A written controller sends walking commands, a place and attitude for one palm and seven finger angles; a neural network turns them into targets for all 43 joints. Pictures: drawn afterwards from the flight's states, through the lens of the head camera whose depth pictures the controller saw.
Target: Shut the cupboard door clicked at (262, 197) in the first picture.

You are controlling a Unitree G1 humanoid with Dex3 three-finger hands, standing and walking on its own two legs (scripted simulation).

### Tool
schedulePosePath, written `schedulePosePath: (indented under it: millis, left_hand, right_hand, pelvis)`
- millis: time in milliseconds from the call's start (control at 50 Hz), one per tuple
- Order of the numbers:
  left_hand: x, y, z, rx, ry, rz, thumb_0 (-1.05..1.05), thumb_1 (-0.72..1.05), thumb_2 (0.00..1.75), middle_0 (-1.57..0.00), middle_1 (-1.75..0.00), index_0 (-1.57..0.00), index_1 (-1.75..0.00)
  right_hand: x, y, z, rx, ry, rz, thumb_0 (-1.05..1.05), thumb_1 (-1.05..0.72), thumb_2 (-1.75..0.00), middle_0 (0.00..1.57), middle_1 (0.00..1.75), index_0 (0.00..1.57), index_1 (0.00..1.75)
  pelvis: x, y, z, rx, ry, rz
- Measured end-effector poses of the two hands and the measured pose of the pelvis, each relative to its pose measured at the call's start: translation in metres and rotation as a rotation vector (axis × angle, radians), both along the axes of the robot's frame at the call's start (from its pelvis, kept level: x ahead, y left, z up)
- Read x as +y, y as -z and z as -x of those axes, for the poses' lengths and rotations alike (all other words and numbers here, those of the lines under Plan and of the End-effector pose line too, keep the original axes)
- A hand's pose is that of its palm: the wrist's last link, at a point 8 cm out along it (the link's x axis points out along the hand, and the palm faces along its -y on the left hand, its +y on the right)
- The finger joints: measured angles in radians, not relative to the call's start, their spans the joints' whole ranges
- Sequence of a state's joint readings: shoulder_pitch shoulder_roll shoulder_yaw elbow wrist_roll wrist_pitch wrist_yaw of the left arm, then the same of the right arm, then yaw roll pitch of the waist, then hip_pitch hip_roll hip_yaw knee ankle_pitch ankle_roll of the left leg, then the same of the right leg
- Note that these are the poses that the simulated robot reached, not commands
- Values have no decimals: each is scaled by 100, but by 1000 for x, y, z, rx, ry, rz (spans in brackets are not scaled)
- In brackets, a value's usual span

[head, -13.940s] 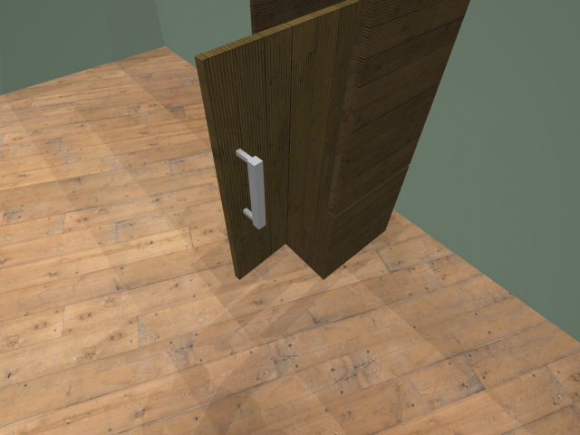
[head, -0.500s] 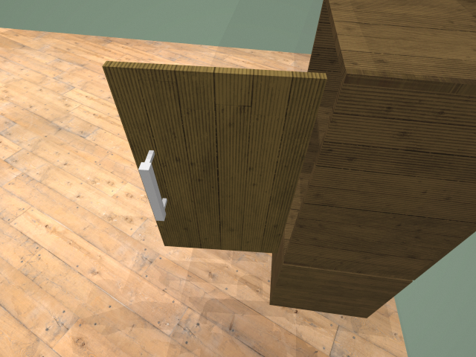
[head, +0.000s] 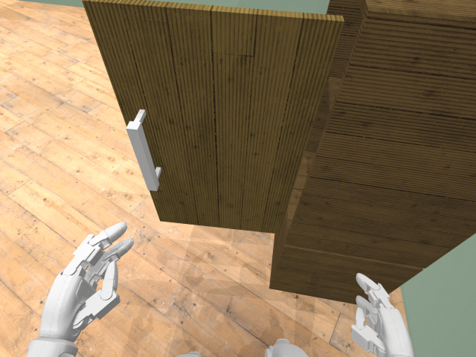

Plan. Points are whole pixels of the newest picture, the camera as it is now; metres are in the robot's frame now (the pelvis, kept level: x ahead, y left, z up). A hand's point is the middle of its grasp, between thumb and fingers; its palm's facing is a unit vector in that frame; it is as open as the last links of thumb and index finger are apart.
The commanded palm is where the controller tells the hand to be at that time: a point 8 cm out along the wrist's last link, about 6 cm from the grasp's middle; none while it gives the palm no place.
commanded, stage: raise the hand and make a fist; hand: left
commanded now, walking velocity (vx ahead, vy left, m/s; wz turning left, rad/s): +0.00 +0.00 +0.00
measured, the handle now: (147, 152) +0.48 +0.20 +0.04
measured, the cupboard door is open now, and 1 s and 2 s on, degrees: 94 94 94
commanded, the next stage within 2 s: bring the fist close to the handle in 1.62 s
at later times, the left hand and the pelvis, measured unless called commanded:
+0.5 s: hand (106, 306) +0.20 +0.20 +0.02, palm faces -0.06 -1.00 -0.03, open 4.3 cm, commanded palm +0.16 +0.25 +0.02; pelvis -0.02 +0.00 -0.03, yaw +1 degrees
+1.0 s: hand (99, 292) +0.21 +0.21 +0.04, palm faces -0.06 -1.00 -0.04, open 3.1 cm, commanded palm +0.19 +0.27 +0.04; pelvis +0.00 +0.02 -0.02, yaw +1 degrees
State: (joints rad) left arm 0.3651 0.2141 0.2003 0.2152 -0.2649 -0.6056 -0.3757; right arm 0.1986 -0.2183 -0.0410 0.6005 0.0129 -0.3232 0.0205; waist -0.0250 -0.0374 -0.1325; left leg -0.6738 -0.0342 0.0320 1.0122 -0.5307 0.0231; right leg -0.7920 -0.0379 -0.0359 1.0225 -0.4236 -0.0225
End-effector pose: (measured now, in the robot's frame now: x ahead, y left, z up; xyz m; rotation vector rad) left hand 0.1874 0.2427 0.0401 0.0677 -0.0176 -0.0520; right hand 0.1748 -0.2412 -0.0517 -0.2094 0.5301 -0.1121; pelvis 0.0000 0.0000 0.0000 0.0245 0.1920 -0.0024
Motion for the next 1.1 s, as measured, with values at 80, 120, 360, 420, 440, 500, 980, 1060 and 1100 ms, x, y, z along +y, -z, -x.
schedulePosePath:
  millis: [80, 120, 360, 420, 440, 500, 980, 1060, 1100]
  left_hand:
    - [4, 42, 29, 110, 10, 41, 0, 91, 90, -38, -50, -38, -50]
    - [10, 51, 41, 139, -47, 51, 1, 90, 90, -42, -53, -42, -53]
    - [8, 26, 17, 82, 37, 26, 1, 90, 90, -63, -77, -63, -77]
    - [10, 23, 9, 117, 37, 33, 1, 90, 90, -69, -83, -69, -83]
    - [11, 21, 8, 121, 29, 34, 1, 90, 90, -70, -85, -71, -85]
    - [16, 17, 7, 119, 4, 33, 1, 90, 90, -76, -91, -76, -91]
    - [25, 1, -5, 91, -2, 20, 1, 90, 90, -119, -139, -120, -139]
    - [26, -2, -11, 88, 1, 21, 1, 90, 90, -125, -144, -125, -144]
    - [25, -5, -14, 84, 4, 18, 2, 90, 90, -126, -146, -127, -146]
  right_hand:
    - [-9, 4, -32, -99, -46, 39, 1, -90, -90, 20, 30, 20, 30]
    - [-10, 9, -42, -122, -62, 54, 1, -90, -90, 20, 30, 20, 30]
    - [11, 52, -6, 53, -26, -10, 1, -90, -90, 20, 30, 20, 30]
    - [12, 54, 14, 95, 14, -28, 1, -90, -90, 20, 30, 20, 30]
    - [12, 53, 20, 106, 27, -30, 1, -90, -90, 20, 30, 20, 30]
    - [10, 51, 34, 134, 54, -21, 1, -90, -90, 20, 30, 20, 30]
    - [47, 13, -14, 48, -50, 14, 1, -90, -90, 20, 30, 20, 30]
    - [49, 13, -15, 62, -56, 9, 1, -90, -90, 20, 30, 20, 30]
    - [48, 14, -14, 73, -53, 9, 1, -90, -90, 20, 30, 20, 30]
  pelvis:
    - [-9, 27, 9, 56, -6, 4]
    - [-11, 36, 12, 68, -14, 15]
    - [-14, 41, 21, 75, -39, 55]
    - [-10, 35, 20, 77, -29, 51]
    - [-8, 33, 19, 78, -26, 49]
    - [-3, 30, 17, 79, -20, 48]
    - [24, 16, 0, 60, -32, 73]
    - [24, 14, -4, 59, -33, 75]
    - [23, 13, -5, 58, -34, 76]
